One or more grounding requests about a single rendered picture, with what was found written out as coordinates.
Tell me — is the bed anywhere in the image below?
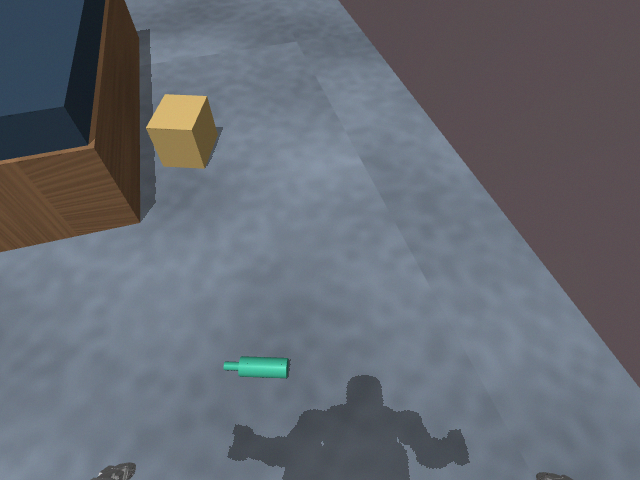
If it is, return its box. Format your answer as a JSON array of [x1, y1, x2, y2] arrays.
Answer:
[[0, 0, 140, 252]]

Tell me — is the left robot hand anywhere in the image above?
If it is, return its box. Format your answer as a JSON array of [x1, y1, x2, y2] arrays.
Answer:
[[91, 463, 136, 480]]

